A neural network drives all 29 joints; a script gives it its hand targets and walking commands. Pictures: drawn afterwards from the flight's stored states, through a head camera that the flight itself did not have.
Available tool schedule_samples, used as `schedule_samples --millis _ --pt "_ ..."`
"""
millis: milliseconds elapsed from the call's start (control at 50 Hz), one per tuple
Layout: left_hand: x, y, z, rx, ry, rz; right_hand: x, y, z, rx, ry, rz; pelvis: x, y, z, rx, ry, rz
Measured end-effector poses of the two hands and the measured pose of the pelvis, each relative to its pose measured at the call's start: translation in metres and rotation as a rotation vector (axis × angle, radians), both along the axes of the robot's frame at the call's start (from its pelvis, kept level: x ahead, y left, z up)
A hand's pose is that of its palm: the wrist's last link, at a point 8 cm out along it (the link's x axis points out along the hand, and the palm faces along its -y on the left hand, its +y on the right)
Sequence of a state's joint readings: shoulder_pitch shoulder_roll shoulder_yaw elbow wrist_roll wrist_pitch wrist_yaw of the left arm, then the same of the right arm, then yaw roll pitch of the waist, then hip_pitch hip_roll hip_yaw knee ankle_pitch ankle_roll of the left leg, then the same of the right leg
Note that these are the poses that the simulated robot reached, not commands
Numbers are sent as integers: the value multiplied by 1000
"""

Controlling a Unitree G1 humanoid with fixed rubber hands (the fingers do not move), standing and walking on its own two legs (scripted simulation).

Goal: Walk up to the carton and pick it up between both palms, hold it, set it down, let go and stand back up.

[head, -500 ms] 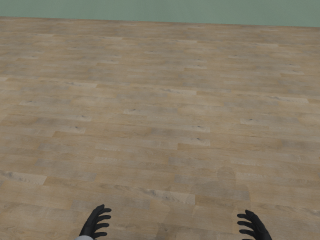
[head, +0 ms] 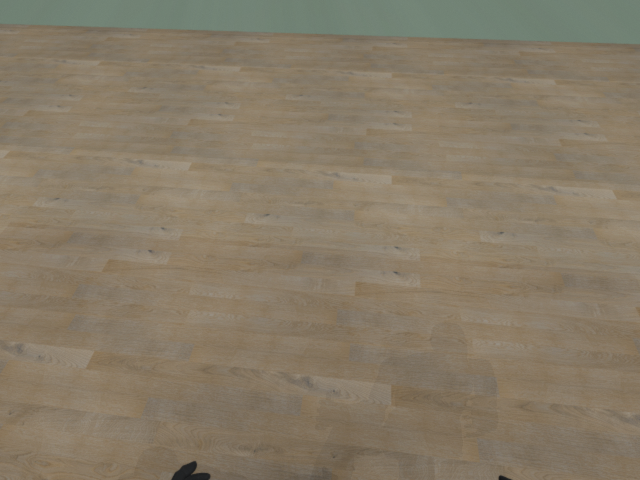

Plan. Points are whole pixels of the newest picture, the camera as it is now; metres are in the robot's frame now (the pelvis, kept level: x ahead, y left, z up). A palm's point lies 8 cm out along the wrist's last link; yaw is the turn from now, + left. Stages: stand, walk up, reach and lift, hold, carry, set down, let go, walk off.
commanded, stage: stand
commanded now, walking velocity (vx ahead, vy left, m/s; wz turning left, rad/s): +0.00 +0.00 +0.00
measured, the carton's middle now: out of the picture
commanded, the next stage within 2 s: walk up in 0.66 s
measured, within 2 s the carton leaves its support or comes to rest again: neither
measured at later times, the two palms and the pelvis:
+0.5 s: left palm out of the picture +0.02 +0.22 -0.14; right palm out of the picture +0.02 -0.21 -0.13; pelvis +0.01 +0.01 +0.01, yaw +0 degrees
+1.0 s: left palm out of the picture +0.02 +0.27 -0.14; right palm out of the picture +0.01 -0.22 -0.14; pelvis -0.01 +0.02 +0.00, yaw +8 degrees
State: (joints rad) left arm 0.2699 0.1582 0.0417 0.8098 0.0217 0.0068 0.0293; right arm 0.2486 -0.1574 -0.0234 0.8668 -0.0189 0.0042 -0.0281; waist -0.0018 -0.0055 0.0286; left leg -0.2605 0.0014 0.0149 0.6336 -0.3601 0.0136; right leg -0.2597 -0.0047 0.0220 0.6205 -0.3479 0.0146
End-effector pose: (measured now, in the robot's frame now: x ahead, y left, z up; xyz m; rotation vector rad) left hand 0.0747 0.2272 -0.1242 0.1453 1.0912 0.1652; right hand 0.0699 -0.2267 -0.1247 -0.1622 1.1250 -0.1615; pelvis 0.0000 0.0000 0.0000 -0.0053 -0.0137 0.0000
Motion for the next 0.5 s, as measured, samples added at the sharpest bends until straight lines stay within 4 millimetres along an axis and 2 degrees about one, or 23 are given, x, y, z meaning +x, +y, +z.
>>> schedule_samples --millis 220,500 --pt "-25 0 -7 -12 115 33 -15 6 -3 6 76 -36 6 4 5 1 -4 -6" --pt "-55 -11 -13 -41 241 52 -53 14 -8 22 210 -85 12 6 10 2 -24 -8"
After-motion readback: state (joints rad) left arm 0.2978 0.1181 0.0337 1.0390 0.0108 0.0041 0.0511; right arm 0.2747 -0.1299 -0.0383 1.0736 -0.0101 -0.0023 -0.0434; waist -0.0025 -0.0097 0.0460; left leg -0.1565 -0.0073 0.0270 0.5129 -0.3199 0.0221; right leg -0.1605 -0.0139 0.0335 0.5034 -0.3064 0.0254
